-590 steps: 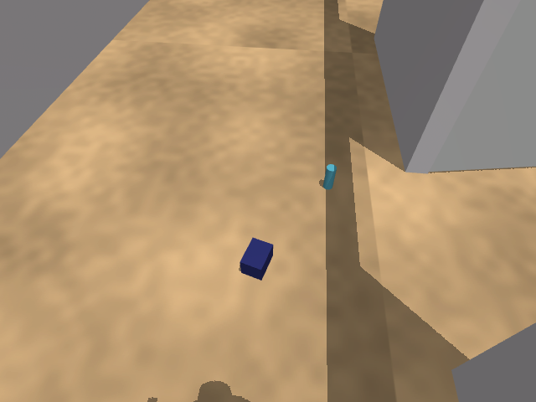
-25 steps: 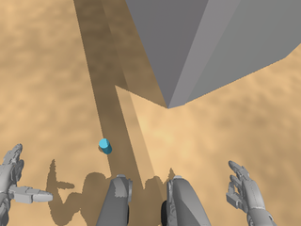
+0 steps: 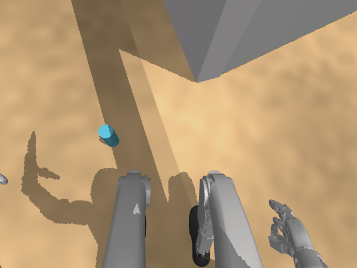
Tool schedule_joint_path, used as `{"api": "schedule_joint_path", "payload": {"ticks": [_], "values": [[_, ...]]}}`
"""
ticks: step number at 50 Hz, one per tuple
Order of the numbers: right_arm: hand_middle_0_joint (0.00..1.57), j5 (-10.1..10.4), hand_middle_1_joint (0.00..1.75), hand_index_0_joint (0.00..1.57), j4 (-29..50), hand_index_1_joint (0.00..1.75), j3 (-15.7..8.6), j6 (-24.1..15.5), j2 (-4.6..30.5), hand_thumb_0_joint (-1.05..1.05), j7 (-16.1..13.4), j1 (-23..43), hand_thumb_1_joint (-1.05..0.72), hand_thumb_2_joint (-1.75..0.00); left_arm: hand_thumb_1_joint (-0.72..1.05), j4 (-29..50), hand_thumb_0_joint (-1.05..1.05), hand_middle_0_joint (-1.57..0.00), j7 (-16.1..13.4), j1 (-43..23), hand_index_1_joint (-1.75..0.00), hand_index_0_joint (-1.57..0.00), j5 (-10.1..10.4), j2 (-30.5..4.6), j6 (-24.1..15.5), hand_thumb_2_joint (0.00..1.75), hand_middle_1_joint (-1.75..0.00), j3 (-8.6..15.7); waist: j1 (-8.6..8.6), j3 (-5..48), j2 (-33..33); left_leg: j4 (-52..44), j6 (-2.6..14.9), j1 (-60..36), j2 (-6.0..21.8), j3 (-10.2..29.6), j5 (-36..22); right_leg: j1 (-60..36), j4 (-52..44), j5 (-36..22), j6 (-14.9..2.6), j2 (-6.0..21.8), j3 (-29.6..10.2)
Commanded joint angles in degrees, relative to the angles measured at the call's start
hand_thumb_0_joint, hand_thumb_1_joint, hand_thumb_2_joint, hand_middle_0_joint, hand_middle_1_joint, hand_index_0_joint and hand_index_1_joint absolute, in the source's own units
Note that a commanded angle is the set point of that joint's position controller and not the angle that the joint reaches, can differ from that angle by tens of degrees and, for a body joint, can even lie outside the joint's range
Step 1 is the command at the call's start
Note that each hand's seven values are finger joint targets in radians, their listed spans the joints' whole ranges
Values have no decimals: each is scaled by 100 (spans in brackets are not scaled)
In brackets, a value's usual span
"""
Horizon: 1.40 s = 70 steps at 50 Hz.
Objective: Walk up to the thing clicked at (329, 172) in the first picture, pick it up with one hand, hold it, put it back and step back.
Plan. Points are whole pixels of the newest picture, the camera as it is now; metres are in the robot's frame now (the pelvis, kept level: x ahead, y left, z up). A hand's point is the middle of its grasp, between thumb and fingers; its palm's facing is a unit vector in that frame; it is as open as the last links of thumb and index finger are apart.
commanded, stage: go down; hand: left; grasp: from the side
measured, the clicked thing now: (109, 136) +0.46 +0.24 -0.40
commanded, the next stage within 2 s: approach in 1.00 s
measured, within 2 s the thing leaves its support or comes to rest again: neither
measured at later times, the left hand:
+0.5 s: hand out of the picture +0.36 +0.40 -0.07, palm faces +0.13 -0.99 -0.09, open 17.6 cm
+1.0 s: hand out of the picture +0.37 +0.42 -0.08, palm faces +0.12 -0.99 -0.08, open 17.6 cm
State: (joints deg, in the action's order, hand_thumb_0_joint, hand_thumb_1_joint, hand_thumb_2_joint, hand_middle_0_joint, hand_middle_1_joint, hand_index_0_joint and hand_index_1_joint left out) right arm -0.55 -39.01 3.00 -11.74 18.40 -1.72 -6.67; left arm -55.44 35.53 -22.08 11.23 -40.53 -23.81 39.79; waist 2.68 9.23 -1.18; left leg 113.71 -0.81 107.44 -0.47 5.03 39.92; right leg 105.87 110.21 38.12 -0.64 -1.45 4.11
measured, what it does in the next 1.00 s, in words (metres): lowers itself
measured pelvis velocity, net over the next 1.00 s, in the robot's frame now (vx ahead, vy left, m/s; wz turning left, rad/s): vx -0.02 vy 0.01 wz -0.05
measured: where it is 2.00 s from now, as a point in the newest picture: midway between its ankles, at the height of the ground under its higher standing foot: (167, 247)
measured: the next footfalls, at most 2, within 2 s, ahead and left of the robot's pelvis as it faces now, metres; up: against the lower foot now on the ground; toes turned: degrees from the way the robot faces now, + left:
none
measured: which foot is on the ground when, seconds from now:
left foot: down 0.00-1.00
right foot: down 0.00-1.00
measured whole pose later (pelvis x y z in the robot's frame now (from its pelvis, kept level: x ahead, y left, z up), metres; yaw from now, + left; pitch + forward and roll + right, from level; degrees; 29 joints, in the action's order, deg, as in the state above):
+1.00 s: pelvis -0.02 +0.01 -0.09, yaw -3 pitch +31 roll -9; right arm -1.6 -38.7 8.3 -11.2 21.6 -1.2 -6.4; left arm -62.2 44.9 -32.5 13.2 -52.9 -23.8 46.7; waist 5.8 4.9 -1.9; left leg 131.6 0.4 122.5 -1.2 7.0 40.3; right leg 118.9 125.4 38.0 0.7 -1.2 6.2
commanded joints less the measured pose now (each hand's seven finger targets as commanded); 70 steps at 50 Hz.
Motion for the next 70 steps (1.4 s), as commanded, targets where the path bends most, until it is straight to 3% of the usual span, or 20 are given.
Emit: {"api": "schedule_joint_path", "payload": {"ticks": [1, 5, 11, 15, 21, 27, 32, 35, 38, 44, 48, 50, 53, 55, 58, 60, 64, 68, 70], "values": [[20, 1, 30, 20, 409, 30, -377, -160, 1291, 0, -125, -592, -90, -90, -53, 473, 0, -6, 218, -677, -6, -6, 176, -2356, -251, 4, -5, 544, -222, 3176, 1061, -1431, 226, -2146, 65, -150, -983, -1594, -1052, -645, -217, -81, -66], [20, 16, 30, 20, 412, 30, -345, -136, 1337, 0, -99, -593, -90, -90, -57, 686, 0, -7, 295, -926, -5, -6, 220, -2704, -268, 2, -5, 751, -288, 3240, 1170, -1293, 227, -1953, 75, -137, -940, -1458, -820, -639, -228, -89, -8], [20, 8, 30, 20, 340, 30, -318, -154, 1428, 0, -77, -562, -91, -90, -56, 643, 0, -6, 445, -1276, -5, -5, 307, -2707, -382, 3, -5, 775, -126, 3087, 1328, -1037, 202, -1938, 112, 30, -1020, -820, -389, -709, -242, -70, 90], [20, -34, 30, 20, 285, 30, -295, -156, 1459, 0, -67, -630, -91, -90, -59, 560, 0, -6, 558, -1543, -6, -5, 329, -2793, -434, 4, -5, 741, -33, 3066, 1231, -799, 225, -1631, 90, -62, -902, -842, -331, -641, -225, -63, 76], [20, -76, 30, 20, 224, 30, -235, -145, 1574, 0, -68, -705, -91, -90, -60, 615, 0, -6, 692, -1827, -7, -5, 313, -3140, -418, 5, -6, 872, -78, 3390, 1539, -593, 185, -1850, 95, -3, -1120, -644, -9, -784, -237, -34, 138], [20, -91, 30, 20, 250, 30, -151, -96, 1605, 0, -73, -637, -90, -90, -59, 492, 0, -6, 718, -1914, -7, -5, 288, -3406, -366, 5, -7, 982, -51, 3175, 1490, -497, 202, -1461, 76, 0, -744, -562, 106, -561, -216, -46, 193], [20, -93, 30, 20, 301, 30, -103, -91, 1642, 0, -70, -553, -90, -90, -58, 261, 0, -6, 780, -1976, -7, -5, 309, -3403, -344, 5, -7, 934, 34, 2817, 1418, -395, 240, -1118, 85, -12, -364, -340, 171, -299, -201, -71, 237], [20, -99, 30, 20, 315, 30, -43, -90, 1634, 0, -55, -578, -90, -90, -58, 215, 0, -5, 829, -1944, -8, -5, 352, -3423, -327, 6, -7, 945, 43, 2884, 1331, -239, 238, -1051, 68, -42, -579, -424, 217, -445, -199, -78, 255], [20, -102, 30, 20, 333, 30, -43, -87, 1678, 0, -69, -569, -91, -90, -59, 301, 0, -6, 882, -2149, -7, -5, 375, -3509, -348, 6, -7, 908, 109, 2872, 1378, -195, 258, -981, 71, -57, -415, -398, 186, -319, -189, -86, 256], [20, -88, 30, 20, 315, 30, -20, -81, 1768, 0, -84, -607, -91, -90, -57, 491, 0, -6, 945, -2196, -8, -5, 381, -3674, -329, 6, -7, 976, 60, 3015, 1813, -284, 176, -1391, 98, 130, -587, -79, 458, -504, -223, -60, 338], [20, -85, 30, 20, 324, 30, 8, -58, 1751, 0, -75, -632, -91, -91, -57, 531, 0, -6, 938, -2062, -8, -5, 430, -3817, -329, 6, -7, 1147, -20, 3167, 1803, -174, 167, -1434, 70, 89, -892, -165, 490, -649, -230, -57, 320], [20, -81, 30, 20, 307, 30, 15, -52, 1771, 0, -79, -632, -91, -91, -57, 439, 0, -6, 964, -2011, -7, -5, 460, -3705, -335, 5, -7, 1111, 84, 2969, 1766, -164, 175, -1349, 79, 125, -860, -61, 520, -646, -224, -51, 345], [20, -97, 30, 20, 317, 30, 49, -56, 1745, 0, -75, -581, -91, -91, -55, 344, 0, -6, 981, -1951, -7, -4, 491, -3780, -336, 6, -6, 1163, 29, 2883, 1587, -34, 214, -1111, 58, 28, -888, -205, 464, -652, -215, -71, 312], [20, -106, 30, 20, 325, 30, 78, -36, 1741, 0, -66, -617, -92, -91, -57, 242, 0, -8, 1008, -1902, -15, -4, 505, -3727, -328, 12, -12, 1151, 103, 2835, 1537, -3, 218, -1073, 66, 45, -887, -232, 458, -651, -208, -78, 331], [20, -123, 30, 20, 338, 30, 117, -63, 1790, 0, -51, -523, -90, -90, -57, -70, 0, -8, 1087, -1909, -10, -6, 544, -3643, -405, 3, -9, 1089, 216, 2587, 1422, 100, 226, -864, 73, 84, -777, -93, 547, -574, -208, -93, 373], [20, -164, 30, 20, 338, 30, 185, -71, 1793, 0, -29, -542, -90, -90, -58, -241, 0, -8, 1113, -2083, -10, -6, 625, -3452, -535, 2, -9, 1003, 402, 2499, 1236, 282, 234, -730, 82, 114, -857, -112, 575, -642, -184, -109, 421], [20, -260, 30, 20, 388, 30, 340, -103, 1849, 0, 19, -412, -90, -90, -58, -857, 0, -8, 1059, -2177, -10, -6, 771, -3156, -879, 2, -8, 838, 542, 2165, 936, 588, 254, -357, 97, 103, -588, -120, 614, -497, -143, -163, 474], [20, -394, 30, 20, 456, 30, 467, -67, 1960, 0, 75, -213, -89, -90, -60, -1271, 0, -8, 914, -2371, -9, -6, 626, -3104, -1197, 2, -8, 556, 608, 1952, 1093, 700, 207, -385, 147, 214, -278, 261, 845, -273, -165, -197, 603], [20, -480, 30, 20, 473, 30, 552, -19, 2022, 0, 113, -155, -89, -90, -58, -1275, 0, -8, 794, -2501, -10, -6, 513, -3282, -1383, 3, -8, 550, 618, 1965, 1293, 759, 159, -484, 179, 283, -332, 339, 1016, -324, -180, -211, 659]]}}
